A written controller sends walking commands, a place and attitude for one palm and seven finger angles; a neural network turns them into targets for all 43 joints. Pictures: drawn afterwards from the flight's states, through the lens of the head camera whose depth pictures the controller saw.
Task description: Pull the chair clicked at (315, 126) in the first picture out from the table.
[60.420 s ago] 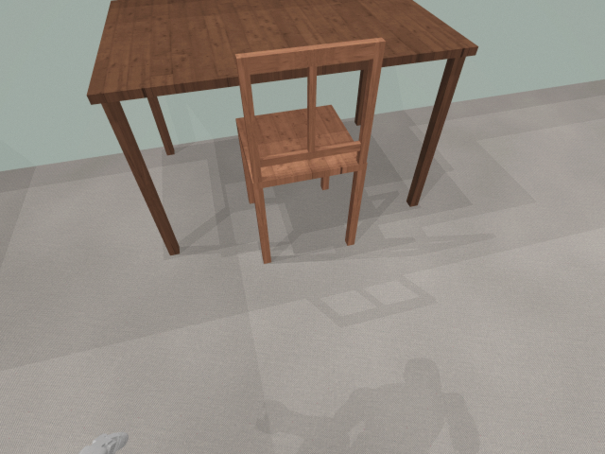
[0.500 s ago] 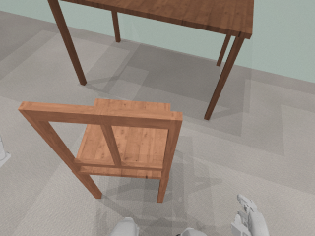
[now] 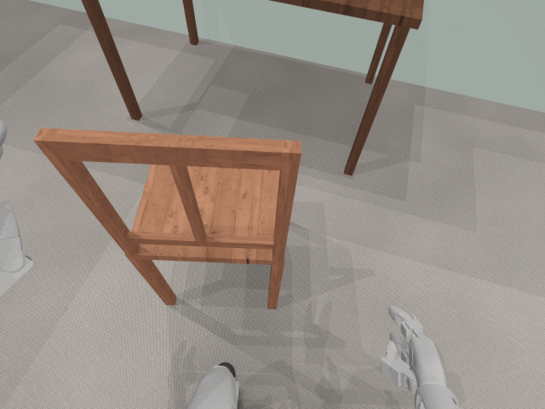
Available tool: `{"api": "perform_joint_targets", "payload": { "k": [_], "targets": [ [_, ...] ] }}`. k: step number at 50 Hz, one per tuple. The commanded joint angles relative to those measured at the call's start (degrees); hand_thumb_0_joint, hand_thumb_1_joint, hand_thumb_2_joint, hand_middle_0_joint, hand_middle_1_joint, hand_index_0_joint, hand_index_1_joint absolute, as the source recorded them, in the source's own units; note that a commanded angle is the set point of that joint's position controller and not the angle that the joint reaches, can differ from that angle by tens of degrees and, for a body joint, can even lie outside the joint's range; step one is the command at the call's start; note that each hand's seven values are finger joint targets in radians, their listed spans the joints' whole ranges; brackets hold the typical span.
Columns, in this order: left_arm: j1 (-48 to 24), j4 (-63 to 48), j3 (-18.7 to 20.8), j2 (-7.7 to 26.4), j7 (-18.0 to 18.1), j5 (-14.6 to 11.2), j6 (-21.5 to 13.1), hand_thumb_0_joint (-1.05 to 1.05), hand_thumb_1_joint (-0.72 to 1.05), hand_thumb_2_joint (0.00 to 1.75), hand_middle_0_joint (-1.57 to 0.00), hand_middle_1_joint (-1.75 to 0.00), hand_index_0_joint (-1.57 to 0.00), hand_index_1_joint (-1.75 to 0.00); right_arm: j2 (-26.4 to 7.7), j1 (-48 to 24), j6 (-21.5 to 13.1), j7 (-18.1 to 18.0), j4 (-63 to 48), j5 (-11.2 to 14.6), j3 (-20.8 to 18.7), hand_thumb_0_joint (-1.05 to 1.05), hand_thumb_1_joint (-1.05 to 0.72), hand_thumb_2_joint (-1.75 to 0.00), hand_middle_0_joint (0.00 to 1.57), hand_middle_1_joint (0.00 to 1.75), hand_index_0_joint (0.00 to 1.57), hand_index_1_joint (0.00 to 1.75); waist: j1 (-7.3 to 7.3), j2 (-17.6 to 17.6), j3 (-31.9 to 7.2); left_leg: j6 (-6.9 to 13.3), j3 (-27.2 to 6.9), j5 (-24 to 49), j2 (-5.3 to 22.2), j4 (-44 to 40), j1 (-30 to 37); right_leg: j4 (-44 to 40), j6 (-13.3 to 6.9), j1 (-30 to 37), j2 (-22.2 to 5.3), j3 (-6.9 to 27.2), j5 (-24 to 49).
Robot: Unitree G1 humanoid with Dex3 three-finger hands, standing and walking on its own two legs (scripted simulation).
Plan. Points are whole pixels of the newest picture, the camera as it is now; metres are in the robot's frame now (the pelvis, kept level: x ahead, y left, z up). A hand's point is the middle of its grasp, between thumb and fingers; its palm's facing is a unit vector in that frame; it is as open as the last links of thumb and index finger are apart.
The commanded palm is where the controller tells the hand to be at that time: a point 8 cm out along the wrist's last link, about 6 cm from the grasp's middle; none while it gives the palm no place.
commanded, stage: stop stepping back and stand still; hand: left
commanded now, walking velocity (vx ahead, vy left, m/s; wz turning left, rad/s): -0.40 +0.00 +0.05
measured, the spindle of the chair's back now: (190, 205) +0.46 +0.20 -0.09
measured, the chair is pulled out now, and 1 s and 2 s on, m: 0.62 0.62 0.62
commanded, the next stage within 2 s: let the arm hang, fingers relaxed in 0.84 s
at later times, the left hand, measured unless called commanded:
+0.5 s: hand out of the picture +0.10 +0.25 +0.19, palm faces +0.44 -0.76 -0.48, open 7.4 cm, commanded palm +0.05 +0.29 +0.19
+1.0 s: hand out of the picture +0.11 +0.26 +0.14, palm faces +0.35 -0.75 -0.56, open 7.4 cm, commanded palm none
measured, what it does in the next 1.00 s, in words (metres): steps on the spot: left foot, then right foot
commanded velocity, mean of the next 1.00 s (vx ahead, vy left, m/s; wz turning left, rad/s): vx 0.14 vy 0.01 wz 0.00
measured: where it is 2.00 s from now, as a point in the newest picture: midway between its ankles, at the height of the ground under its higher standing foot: outside the picture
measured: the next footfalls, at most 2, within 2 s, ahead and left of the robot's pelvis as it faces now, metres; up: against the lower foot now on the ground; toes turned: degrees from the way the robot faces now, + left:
left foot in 0.18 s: -0.03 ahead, +0.10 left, +0.00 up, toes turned +3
right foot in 0.98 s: -0.10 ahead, -0.13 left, +0.00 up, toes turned -3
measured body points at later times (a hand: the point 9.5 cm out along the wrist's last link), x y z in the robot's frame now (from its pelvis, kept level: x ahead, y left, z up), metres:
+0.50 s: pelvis -0.08 -0.01 +0.01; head -0.09 +0.00 +0.46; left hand +0.07 +0.29 +0.21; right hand +0.07 -0.25 -0.07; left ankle -0.02 +0.11 -0.72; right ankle -0.05 -0.15 -0.72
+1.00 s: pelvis -0.10 -0.01 +0.00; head -0.08 -0.02 +0.45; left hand +0.08 +0.30 +0.17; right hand +0.04 -0.23 -0.11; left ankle -0.07 +0.10 -0.73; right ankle -0.13 -0.13 -0.73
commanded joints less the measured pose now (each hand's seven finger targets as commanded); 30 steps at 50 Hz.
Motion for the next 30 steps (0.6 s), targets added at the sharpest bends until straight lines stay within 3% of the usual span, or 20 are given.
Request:
{"api": "perform_joint_targets", "payload": {
  "k": [1, 2, 3, 4, 5, 6, 8, 9, 11, 12, 13, 14, 15, 17, 19, 22, 24, 27, 28, 30],
  "targets": [
    [4.6, -7.3, 9.6, 10.8, 0.1, -1.0, -3.9, 0.0, 0.9, 0.9, -0.2, -0.3, -0.2, -0.3, -9.9, 3.2, -0.9, -1.1, -7.7, 2.5, -5.8, 0.0, -0.9, -0.9, 0.2, 0.3, 0.2, 0.3, -1.24, -15.4, -21.1, 0.9, 4.8, -4.3, -7.1, 14.1, 19.1, -7.7, -7.9, -3.6, -13.3, 7.6, 30.2],
    [7.6, -3.6, 8.9, 9.4, 0.5, -1.4, -2.4, 0.0, 0.9, 0.9, -0.2, -0.3, -0.2, -0.3, -9.5, 2.2, 0.4, -1.3, -9.0, 3.9, -6.1, 0.0, -0.9, -0.9, 0.2, 0.3, 0.2, 0.3, -1.93, -18.9, -18.1, 0.9, 3.9, -14.3, -9.0, 22.2, 15.1, -7.7, -11.2, -6.0, -20.4, 13.4, 32.3],
    [9.4, -1.1, 9.1, 8.6, 1.1, -1.7, -0.4, 0.0, 0.9, 0.9, -0.2, -0.3, -0.2, -0.3, -8.8, 0.5, 2.0, -1.4, -9.8, 4.5, -5.7, 0.0, -0.9, -0.9, 0.2, 0.3, 0.2, 0.3, -1.42, -17.2, -14.4, 1.4, 1.0, -18.4, -7.4, 26.4, 10.6, -7.2, -12.5, -7.0, -22.3, 13.1, 29.6],
    [11.1, 2.0, 9.2, 7.4, 1.7, -1.9, 1.5, 0.0, 0.9, 0.9, -0.2, -0.3, -0.2, -0.3, -7.7, 0.0, 3.2, -1.3, -10.0, 4.3, -4.7, 0.0, -0.9, -0.9, 0.2, 0.3, 0.2, 0.3, -2.25, -10.9, -14.1, 1.8, 0.3, -19.3, -6.8, 24.9, 8.8, -6.4, -11.9, -7.2, -21.7, 12.8, 25.2],
    [10.3, 2.0, 8.6, 7.2, 2.2, -1.8, 2.8, 0.0, 0.9, 0.9, -0.2, -0.3, -0.2, -0.3, -6.4, -0.5, 4.1, -1.2, -10.5, 3.9, -3.1, 0.0, -0.9, -0.9, 0.2, 0.3, 0.2, 0.3, -3.23, -9.2, -13.0, 2.1, -0.2, -18.6, -5.7, 16.5, 8.4, -3.8, -9.6, -4.9, -19.7, 8.9, 24.9],
    [9.4, 3.4, 8.9, 7.7, 2.9, -1.2, 3.5, 0.0, 0.9, 0.9, -0.2, -0.3, -0.2, -0.3, -6.3, -0.9, 4.7, -1.8, -10.6, 3.8, -2.5, 0.0, -0.9, -0.9, 0.2, 0.3, 0.2, 0.3, -3.59, -8.4, -12.4, 2.4, 1.8, -15.0, -5.8, 7.2, 10.6, -1.3, -6.8, -3.9, -16.5, 5.8, 24.6],
    [5.1, 2.5, 6.4, 6.9, 3.6, -0.7, 2.9, 0.0, 0.9, 0.9, -0.2, -0.3, -0.2, -0.3, -7.9, 0.0, 3.7, -2.9, -11.1, 3.9, -2.8, 0.0, -0.9, -0.9, 0.2, 0.3, 0.2, 0.3, -2.97, -8.7, -11.0, 3.5, 2.9, -5.2, -5.6, -8.6, 14.0, 4.4, -3.7, -0.9, -12.0, 3.9, 25.3],
    [3.0, 0.3, 5.1, 6.8, 3.8, -0.8, 2.3, 0.0, 0.9, 0.9, -0.2, -0.3, -0.2, -0.3, -9.1, 0.4, 2.7, -3.2, -11.1, 4.0, -3.3, 0.0, -0.9, -0.9, 0.2, 0.3, 0.2, 0.3, -2.7, -7.3, -10.5, 4.7, 1.0, 3.6, -2.9, -12.2, 16.2, 6.1, -2.5, -0.1, -10.4, 3.5, 24.1],
    [2.1, -3.5, 3.5, 6.7, 3.4, -0.4, 1.6, 0.0, 0.9, 0.9, -0.2, -0.3, -0.2, -0.3, -10.8, 2.4, 1.2, -2.6, -11.1, 4.1, -4.4, 0.0, -0.9, -0.9, 0.2, 0.3, 0.2, 0.3, -0.99, -2.7, -12.2, 6.0, -1.8, 18.9, 1.5, -10.2, 23.4, 5.6, -1.6, -1.8, -8.2, 5.0, 15.1],
    [1.8, -6.0, 4.1, 8.0, 3.7, 0.3, 1.5, 0.0, 0.9, 0.9, -0.2, -0.3, -0.2, -0.3, -9.8, 2.4, 1.0, -2.5, -10.6, 3.2, -3.9, 0.0, -0.9, -0.9, 0.2, 0.3, 0.2, 0.3, -1.15, 3.7, -12.1, 7.4, -4.8, 21.9, 2.7, -6.9, 24.6, 3.3, -0.8, -4.3, -7.9, 2.4, 11.4],
    [0.5, -9.2, 3.1, 8.0, 3.4, 0.6, 1.6, 0.0, 0.9, 0.9, -0.2, -0.3, -0.2, -0.3, -9.4, 2.1, 0.7, -2.4, -10.5, 2.7, -3.1, 0.0, -0.9, -0.9, 0.2, 0.3, 0.2, 0.3, -1.57, 9.3, -11.0, 7.5, -6.7, 16.6, 2.7, -8.9, 20.7, 1.7, -0.6, -2.3, -7.7, 1.3, 6.8],
    [-2.3, -11.3, 2.8, 8.4, 3.3, 1.0, 1.5, 0.0, 0.9, 0.9, -0.2, -0.3, -0.2, -0.3, -9.5, 1.6, 0.2, -2.3, -10.1, 2.8, -3.0, 0.0, -0.9, -0.9, 0.2, 0.3, 0.2, 0.3, -1.44, 11.2, -8.9, 7.5, -6.1, 4.9, 2.8, -11.3, 14.7, 1.1, -0.5, 1.2, -7.6, 1.5, 2.1],
    [-3.6, -12.7, 1.6, 6.7, 3.5, 1.4, 1.1, 0.0, 0.9, 0.9, -0.2, -0.3, -0.2, -0.3, -10.0, 2.0, -0.3, -2.0, -9.8, 3.1, -3.2, 0.0, -0.9, -0.9, 0.2, 0.3, 0.2, 0.3, -1.43, 9.1, -7.5, 7.1, -6.2, -5.2, 1.7, -11.6, 10.9, -1.2, -0.8, 3.2, -6.6, 1.8, 2.6],
    [-1.0, -10.7, 3.1, 7.2, 4.2, 1.6, 0.8, 0.0, 0.9, 0.9, -0.2, -0.3, -0.2, -0.3, -10.1, 2.6, -0.7, -1.9, -9.6, 3.2, -3.4, 0.0, -0.9, -0.9, 0.2, 0.3, 0.2, 0.3, -1.65, 6.1, -7.1, 6.1, -4.6, -21.6, -1.3, -12.6, 7.0, -4.1, -1.7, 5.1, -6.3, 3.2, 2.5],
    [2.1, -7.4, 5.3, 8.5, 4.5, 1.7, 0.8, 0.0, 0.9, 0.9, -0.2, -0.3, -0.2, -0.3, -10.1, 3.7, 0.1, -2.0, -9.7, 3.4, -3.6, 0.0, -0.9, -0.9, 0.2, 0.3, 0.2, 0.3, -1.83, 5.2, -6.6, 5.3, -3.6, -28.0, -3.3, -12.4, 6.8, -6.0, -2.6, 2.3, -6.0, 4.2, -3.9],
    [2.6, -0.9, 5.5, 6.6, 4.4, 1.4, 1.3, 0.0, 0.9, 0.9, -0.2, -0.3, -0.2, -0.3, -9.5, 3.7, 1.5, -2.2, -10.1, 2.9, -3.1, 0.0, -0.9, -0.9, 0.2, 0.3, 0.2, 0.3, -2.0, 6.4, -5.3, 5.0, -2.9, -34.1, -3.8, -13.0, 4.1, -5.7, -3.4, -0.3, -4.5, 3.4, -11.3],
    [1.2, 1.3, 4.5, 5.8, 4.1, 0.9, 1.8, 0.0, 0.9, 0.9, -0.2, -0.3, -0.2, -0.3, -9.1, 3.9, 2.0, -2.6, -10.2, 3.0, -3.0, 0.0, -0.9, -0.9, 0.2, 0.3, 0.2, 0.3, -2.23, 4.7, -4.5, 5.2, -2.6, -35.3, -3.9, -11.9, 4.2, -5.8, -4.2, -2.2, -4.3, 3.3, -12.9],
    [-2.7, 2.0, 2.8, 5.5, 3.6, 0.9, 2.4, 0.0, 0.9, 0.9, -0.2, -0.3, -0.2, -0.3, -9.5, 4.4, 2.5, -2.5, -9.3, 2.2, -3.2, 0.0, -0.9, -0.9, 0.2, 0.3, 0.2, 0.3, -2.33, -3.9, -5.4, 5.3, -0.1, -30.4, -6.3, -4.0, 6.3, -7.9, -5.7, -4.8, -6.7, 6.3, -15.1],
    [-3.3, 2.3, 2.3, 5.6, 3.3, 0.9, 2.6, 0.0, 0.9, 0.9, -0.2, -0.3, -0.2, -0.3, -9.6, 4.7, 2.8, -2.3, -8.8, 2.0, -3.4, 0.0, -0.9, -0.9, 0.2, 0.3, 0.2, 0.3, -2.29, -8.2, -6.0, 4.9, 2.0, -27.4, -7.9, 2.2, 8.8, -10.3, -6.7, -7.8, -8.9, 9.0, -17.7],
    [-4.1, 1.6, 0.6, 5.1, 2.8, 0.7, 2.9, 0.0, 0.9, 0.9, -0.2, -0.3, -0.2, -0.3, -9.9, 6.4, 3.3, -1.9, -7.8, 2.1, -3.3, 0.0, -0.9, -0.9, 0.2, 0.3, 0.2, 0.3, -2.53, -15.7, -8.6, 3.8, 6.2, -19.3, -10.5, 16.2, 16.0, -14.3, -9.9, -14.8, -15.8, 15.0, -19.2]
  ]
}}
